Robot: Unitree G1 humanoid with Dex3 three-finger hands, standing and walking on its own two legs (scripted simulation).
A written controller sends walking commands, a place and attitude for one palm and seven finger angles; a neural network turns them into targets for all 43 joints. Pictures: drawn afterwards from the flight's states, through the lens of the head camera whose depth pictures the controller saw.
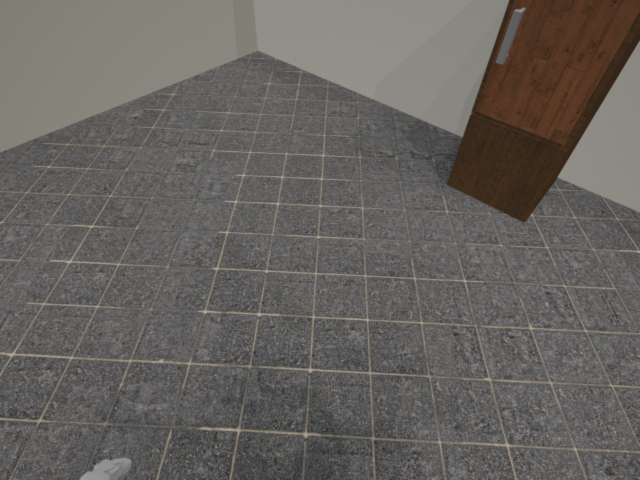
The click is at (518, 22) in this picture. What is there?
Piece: cupboard door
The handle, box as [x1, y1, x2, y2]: [495, 7, 525, 64]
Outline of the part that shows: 525,8 523,7 519,10 516,9 513,11 495,62 501,64 507,57 510,44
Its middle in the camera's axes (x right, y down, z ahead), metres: +0.67 -0.71 +1.35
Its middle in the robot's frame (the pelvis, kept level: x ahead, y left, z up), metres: +1.51 -0.61 -0.03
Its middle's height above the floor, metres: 0.74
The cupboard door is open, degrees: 0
